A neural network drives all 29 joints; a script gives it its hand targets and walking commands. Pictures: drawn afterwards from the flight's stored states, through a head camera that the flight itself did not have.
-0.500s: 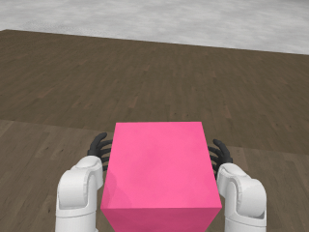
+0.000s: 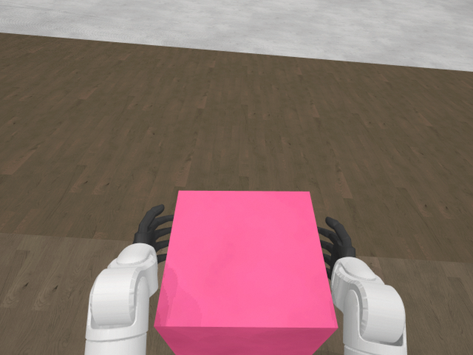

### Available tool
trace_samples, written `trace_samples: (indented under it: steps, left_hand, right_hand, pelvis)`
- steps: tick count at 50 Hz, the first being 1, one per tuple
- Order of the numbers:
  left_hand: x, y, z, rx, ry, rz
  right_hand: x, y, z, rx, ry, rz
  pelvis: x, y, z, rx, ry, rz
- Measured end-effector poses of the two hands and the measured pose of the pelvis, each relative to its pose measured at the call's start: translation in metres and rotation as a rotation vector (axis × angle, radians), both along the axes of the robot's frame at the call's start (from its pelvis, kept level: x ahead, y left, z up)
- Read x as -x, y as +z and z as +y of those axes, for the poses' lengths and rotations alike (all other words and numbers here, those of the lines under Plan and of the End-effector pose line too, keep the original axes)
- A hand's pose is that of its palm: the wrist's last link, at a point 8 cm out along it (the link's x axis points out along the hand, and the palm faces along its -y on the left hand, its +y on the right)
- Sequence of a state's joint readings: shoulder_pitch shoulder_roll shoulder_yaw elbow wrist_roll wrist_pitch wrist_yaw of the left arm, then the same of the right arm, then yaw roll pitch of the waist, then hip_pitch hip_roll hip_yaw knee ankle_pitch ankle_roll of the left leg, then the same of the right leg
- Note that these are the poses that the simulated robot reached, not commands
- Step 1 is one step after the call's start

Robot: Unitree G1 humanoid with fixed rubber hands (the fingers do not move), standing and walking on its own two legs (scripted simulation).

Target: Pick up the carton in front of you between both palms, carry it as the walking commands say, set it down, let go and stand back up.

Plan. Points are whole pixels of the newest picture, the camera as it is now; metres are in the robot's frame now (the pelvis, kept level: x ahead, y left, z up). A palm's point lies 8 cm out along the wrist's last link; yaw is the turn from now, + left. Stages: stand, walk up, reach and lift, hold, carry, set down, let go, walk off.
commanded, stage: carry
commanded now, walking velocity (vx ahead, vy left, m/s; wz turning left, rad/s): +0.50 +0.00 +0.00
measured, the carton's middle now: (243, 283) +0.25 -0.01 -0.01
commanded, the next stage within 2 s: none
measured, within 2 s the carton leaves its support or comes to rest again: neither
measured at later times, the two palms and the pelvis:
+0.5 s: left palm (185, 105) +0.61 +0.12 +0.09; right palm (314, 111) +0.63 -0.18 +0.07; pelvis +0.34 -0.05 +0.00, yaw +3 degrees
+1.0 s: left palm (185, 30) +1.03 +0.17 +0.07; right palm (278, 37) +1.02 -0.13 +0.07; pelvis +0.65 +0.02 -0.01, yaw +2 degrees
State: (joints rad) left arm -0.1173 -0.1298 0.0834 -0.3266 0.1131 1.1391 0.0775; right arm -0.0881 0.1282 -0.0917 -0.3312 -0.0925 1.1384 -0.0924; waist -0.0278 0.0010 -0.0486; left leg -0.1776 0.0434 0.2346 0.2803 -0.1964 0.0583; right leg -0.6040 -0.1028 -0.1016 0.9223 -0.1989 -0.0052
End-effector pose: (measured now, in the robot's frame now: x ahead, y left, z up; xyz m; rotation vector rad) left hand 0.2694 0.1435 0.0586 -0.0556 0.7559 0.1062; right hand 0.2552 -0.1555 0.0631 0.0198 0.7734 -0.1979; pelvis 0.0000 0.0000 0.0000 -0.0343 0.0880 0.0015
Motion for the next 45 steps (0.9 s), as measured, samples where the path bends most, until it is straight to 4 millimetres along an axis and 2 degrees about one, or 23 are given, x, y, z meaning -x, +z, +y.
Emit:
trace_samples:
  steps: [7,12,16,21,26,31,34,37,41,45]
  left_hand:
    - [-0.094,0.017,-0.004,-0.014,0.046,-0.096]
    - [-0.176,0.012,-0.019,-0.045,0.077,-0.134]
    - [-0.224,0.004,-0.023,-0.044,0.107,-0.041]
    - [-0.279,0.014,-0.023,-0.046,0.131,-0.018]
    - [-0.354,0.031,-0.021,-0.036,0.122,-0.080]
    - [-0.446,0.040,-0.011,-0.038,0.082,-0.140]
    - [-0.510,0.035,0.000,-0.048,0.051,-0.143]
    - [-0.577,0.022,0.009,-0.051,0.004,-0.124]
    - [-0.640,0.004,0.015,-0.046,-0.029,-0.004]
    - [-0.694,0.003,0.021,-0.040,-0.023,0.040]
  right_hand:
    - [-0.109,0.014,-0.005,-0.012,0.049,-0.096]
    - [-0.200,-0.001,-0.019,-0.049,0.074,-0.134]
    - [-0.255,-0.010,-0.023,-0.059,0.094,-0.041]
    - [-0.317,-0.001,-0.022,-0.061,0.119,-0.019]
    - [-0.386,0.015,-0.021,-0.064,0.098,-0.081]
    - [-0.472,0.028,-0.011,-0.028,0.094,-0.141]
    - [-0.532,0.029,0.000,0.019,0.102,-0.142]
    - [-0.591,0.022,0.009,0.061,0.094,-0.120]
    - [-0.644,0.004,0.015,0.070,0.080,0.003]
    - [-0.696,-0.001,0.020,0.050,0.069,0.046]
  pelvis:
    - [-0.106,-0.011,-0.016,-0.015,0.014,-0.016]
    - [-0.190,-0.036,-0.035,-0.015,0.042,-0.039]
    - [-0.236,-0.026,-0.046,-0.031,0.065,-0.027]
    - [-0.292,-0.008,-0.051,-0.057,0.062,-0.014]
    - [-0.354,-0.004,-0.045,-0.062,0.047,-0.012]
    - [-0.424,-0.013,-0.030,-0.042,0.032,-0.021]
    - [-0.470,-0.027,-0.018,-0.028,0.022,-0.027]
    - [-0.514,-0.043,-0.005,-0.035,0.016,-0.038]
    - [-0.554,-0.034,0.008,-0.022,0.019,-0.027]
    - [-0.595,-0.020,0.016,-0.008,0.019,-0.007]
